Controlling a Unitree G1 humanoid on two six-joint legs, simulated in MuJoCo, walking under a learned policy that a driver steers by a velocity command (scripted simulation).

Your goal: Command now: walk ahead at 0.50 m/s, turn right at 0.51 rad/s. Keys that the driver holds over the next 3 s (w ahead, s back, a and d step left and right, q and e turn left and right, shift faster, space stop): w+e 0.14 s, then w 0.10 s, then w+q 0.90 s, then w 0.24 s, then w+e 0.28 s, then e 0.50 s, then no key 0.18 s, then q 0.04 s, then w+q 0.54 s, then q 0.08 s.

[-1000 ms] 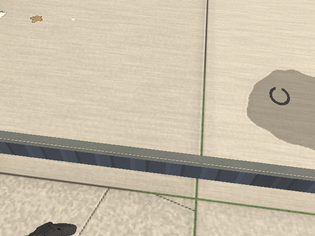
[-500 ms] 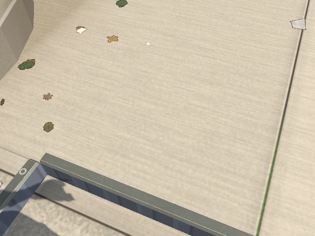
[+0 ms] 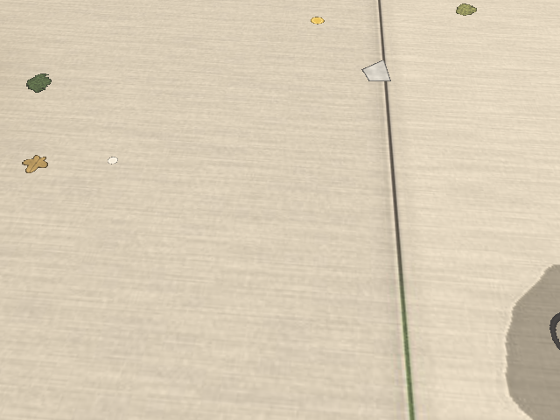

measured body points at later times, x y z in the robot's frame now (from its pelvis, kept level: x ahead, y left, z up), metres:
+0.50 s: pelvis +0.33 -0.11 +0.10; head +0.35 -0.12 +0.54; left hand +0.34 +0.13 -0.05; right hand +0.45 -0.35 -0.02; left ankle +0.38 +0.09 -0.44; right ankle +0.33 -0.13 -0.62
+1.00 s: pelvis +0.64 -0.14 +0.11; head +0.64 -0.16 +0.56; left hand +0.78 +0.12 +0.02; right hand +0.61 -0.40 -0.05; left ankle +0.62 -0.04 -0.62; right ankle +0.69 -0.32 -0.57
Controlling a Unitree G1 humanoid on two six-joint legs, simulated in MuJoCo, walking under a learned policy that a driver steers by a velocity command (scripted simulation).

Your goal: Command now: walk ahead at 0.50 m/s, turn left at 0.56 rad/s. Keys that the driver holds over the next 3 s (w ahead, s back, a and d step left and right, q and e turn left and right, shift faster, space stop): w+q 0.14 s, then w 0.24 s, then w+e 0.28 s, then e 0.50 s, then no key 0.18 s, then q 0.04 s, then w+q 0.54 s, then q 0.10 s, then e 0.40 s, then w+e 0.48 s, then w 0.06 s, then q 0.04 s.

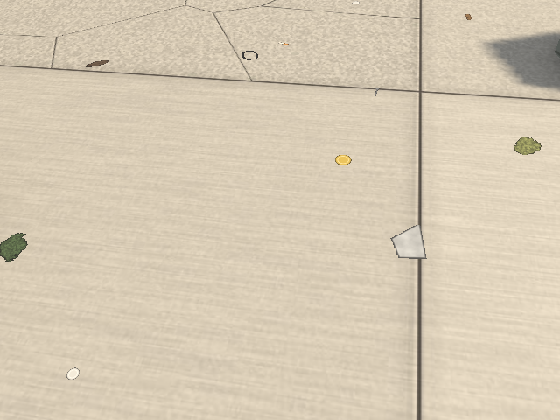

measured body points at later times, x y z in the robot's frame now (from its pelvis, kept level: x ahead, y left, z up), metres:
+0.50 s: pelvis +0.25 +0.02 -0.01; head +0.27 +0.04 +0.44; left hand +0.16 +0.29 -0.15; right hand +0.51 -0.17 -0.07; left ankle +0.31 +0.14 -0.73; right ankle +0.14 -0.18 -0.69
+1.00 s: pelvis +0.47 +0.01 -0.01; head +0.52 -0.01 +0.44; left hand +0.67 +0.26 -0.10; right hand +0.56 -0.28 -0.13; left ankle +0.34 +0.15 -0.64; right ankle +0.59 -0.07 -0.73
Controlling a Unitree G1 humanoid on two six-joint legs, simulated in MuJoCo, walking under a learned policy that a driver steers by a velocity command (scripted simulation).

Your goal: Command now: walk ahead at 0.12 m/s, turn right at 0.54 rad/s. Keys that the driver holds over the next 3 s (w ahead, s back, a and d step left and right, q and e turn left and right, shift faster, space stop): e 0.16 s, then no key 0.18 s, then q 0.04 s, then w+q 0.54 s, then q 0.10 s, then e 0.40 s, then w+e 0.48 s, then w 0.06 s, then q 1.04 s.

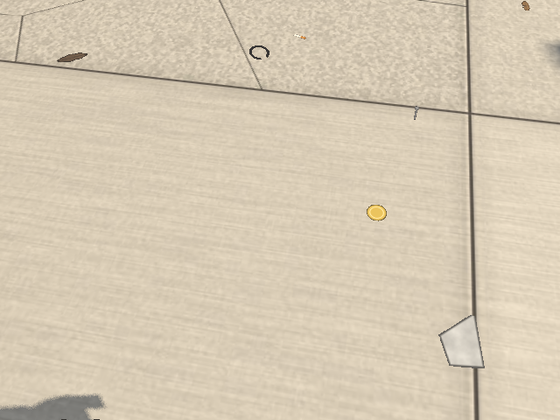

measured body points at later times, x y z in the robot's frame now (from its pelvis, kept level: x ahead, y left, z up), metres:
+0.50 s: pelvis +0.07 +0.04 +0.02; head +0.08 +0.06 +0.47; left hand +0.28 +0.26 -0.08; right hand +0.13 -0.23 -0.09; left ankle +0.11 +0.16 -0.71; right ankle +0.10 -0.08 -0.70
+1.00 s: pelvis +0.22 +0.06 +0.01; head +0.26 +0.07 +0.46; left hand +0.19 +0.35 -0.11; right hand +0.48 -0.15 -0.07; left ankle +0.37 +0.21 -0.68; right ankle +0.08 -0.09 -0.71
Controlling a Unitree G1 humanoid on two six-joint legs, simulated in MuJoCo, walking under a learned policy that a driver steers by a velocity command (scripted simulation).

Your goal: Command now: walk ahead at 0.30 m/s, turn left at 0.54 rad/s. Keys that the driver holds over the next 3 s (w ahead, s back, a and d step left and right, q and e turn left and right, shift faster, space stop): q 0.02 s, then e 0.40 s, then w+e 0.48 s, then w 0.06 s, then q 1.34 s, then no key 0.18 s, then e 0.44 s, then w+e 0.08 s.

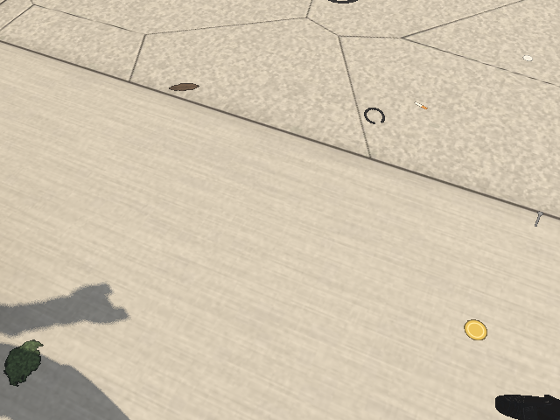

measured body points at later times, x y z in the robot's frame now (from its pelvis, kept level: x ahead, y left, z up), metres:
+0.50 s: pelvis +0.14 +0.04 +0.02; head +0.16 +0.03 +0.46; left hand +0.29 +0.30 -0.09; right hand +0.26 -0.24 -0.09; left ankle +0.17 +0.12 -0.73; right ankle +0.16 -0.11 -0.69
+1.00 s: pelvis +0.32 -0.04 +0.01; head +0.35 -0.07 +0.46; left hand +0.44 +0.23 -0.10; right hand +0.46 -0.35 -0.07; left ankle +0.52 +0.02 -0.70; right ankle +0.14 -0.10 -0.73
